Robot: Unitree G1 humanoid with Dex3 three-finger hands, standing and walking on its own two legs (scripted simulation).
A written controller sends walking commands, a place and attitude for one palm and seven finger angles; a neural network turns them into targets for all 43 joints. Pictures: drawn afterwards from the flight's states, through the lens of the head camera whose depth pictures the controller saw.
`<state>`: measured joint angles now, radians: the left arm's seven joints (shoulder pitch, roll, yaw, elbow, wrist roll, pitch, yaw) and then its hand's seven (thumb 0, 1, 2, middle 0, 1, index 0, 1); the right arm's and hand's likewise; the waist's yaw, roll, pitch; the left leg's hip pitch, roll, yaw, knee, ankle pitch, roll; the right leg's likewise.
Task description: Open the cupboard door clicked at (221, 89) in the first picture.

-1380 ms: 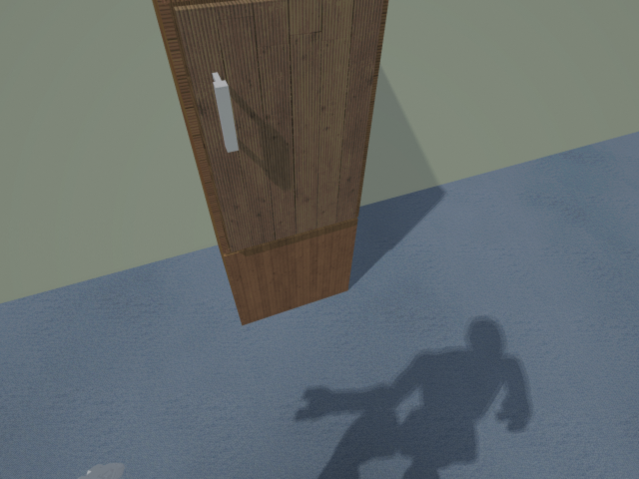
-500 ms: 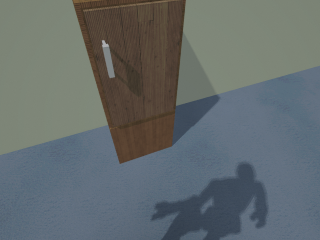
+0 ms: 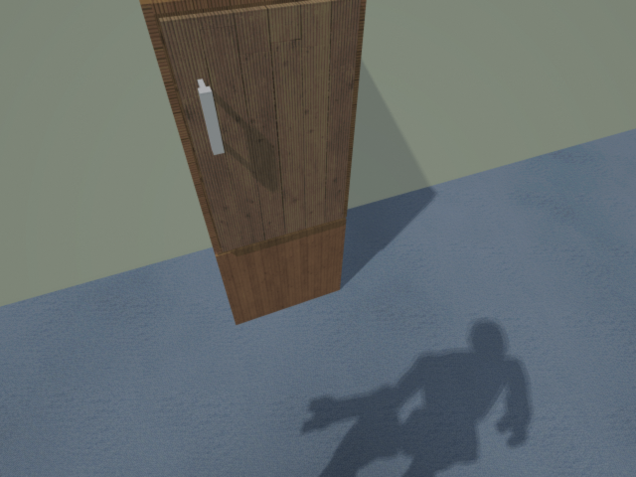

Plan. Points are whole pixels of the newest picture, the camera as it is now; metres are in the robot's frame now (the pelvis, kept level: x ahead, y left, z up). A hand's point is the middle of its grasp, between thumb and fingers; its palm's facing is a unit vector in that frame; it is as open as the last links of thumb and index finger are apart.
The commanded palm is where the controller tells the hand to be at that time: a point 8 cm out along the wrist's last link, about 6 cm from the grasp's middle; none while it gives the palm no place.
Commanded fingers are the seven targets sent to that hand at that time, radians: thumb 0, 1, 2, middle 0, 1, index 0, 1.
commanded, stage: look at it before walking up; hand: left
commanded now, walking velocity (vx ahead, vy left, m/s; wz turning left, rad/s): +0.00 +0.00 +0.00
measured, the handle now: (209, 117) +0.72 +0.26 +0.07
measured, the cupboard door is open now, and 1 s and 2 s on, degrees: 0 0 0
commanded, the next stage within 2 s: turn to face it in 0.06 s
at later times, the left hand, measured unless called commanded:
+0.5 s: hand out of the picture +0.04 +0.24 -0.18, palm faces +0.13 -0.96 -0.26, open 7.4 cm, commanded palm none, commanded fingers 0.00 0.90 0.90 -0.20 -0.30 -0.20 -0.30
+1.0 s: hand out of the picture -0.03 +0.23 -0.17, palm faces +0.34 -0.90 -0.26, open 7.4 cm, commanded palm none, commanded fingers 0.00 0.90 0.90 -0.20 -0.30 -0.20 -0.30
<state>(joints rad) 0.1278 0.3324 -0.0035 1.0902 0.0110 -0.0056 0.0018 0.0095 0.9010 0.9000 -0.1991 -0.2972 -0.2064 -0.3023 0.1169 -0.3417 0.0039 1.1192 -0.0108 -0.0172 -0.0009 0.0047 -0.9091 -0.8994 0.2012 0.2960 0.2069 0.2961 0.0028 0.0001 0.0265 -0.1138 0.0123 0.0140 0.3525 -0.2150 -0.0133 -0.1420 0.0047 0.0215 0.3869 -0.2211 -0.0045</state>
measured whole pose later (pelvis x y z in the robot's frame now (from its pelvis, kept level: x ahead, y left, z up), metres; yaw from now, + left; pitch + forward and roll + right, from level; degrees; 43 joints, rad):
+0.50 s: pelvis -0.01 +0.02 -0.02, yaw +9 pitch -2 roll +0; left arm 0.16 0.25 0.02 0.97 0.03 0.03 0.03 0.01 0.90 0.90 -0.20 -0.30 -0.21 -0.30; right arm 0.18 -0.25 -0.03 1.02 -0.01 0.05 0.01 0.00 -0.91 -0.90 0.20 0.30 0.20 0.30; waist -0.01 -0.02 0.08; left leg -0.31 0.00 0.04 0.73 -0.43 -0.02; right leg -0.21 -0.08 -0.10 0.58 -0.33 0.02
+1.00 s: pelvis -0.03 +0.02 -0.01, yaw +18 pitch +0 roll +0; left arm 0.21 0.19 0.05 0.97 0.01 0.04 0.03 0.01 0.91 0.90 -0.19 -0.30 -0.20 -0.30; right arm 0.25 -0.19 -0.06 1.00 -0.02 0.03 -0.01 0.00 -0.91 -0.90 0.20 0.30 0.21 0.30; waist -0.02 0.02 0.03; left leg -0.30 -0.08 -0.06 0.45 -0.16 0.04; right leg -0.25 -0.02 -0.02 0.61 -0.35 0.04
